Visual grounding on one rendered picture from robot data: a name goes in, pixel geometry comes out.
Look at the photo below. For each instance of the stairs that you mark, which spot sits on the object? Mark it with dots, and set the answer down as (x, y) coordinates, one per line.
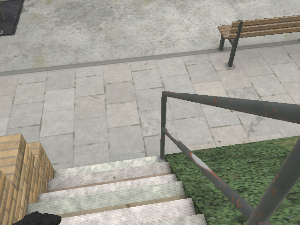
(139, 191)

